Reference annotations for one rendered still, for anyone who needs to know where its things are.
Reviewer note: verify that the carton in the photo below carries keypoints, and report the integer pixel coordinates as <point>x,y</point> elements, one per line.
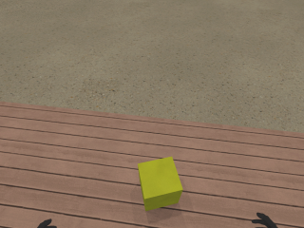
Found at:
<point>160,183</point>

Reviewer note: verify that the left robot hand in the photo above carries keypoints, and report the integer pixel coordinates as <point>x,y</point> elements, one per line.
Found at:
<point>45,224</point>

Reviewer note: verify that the right robot hand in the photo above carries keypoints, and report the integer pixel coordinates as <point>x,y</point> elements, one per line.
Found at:
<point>264,220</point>

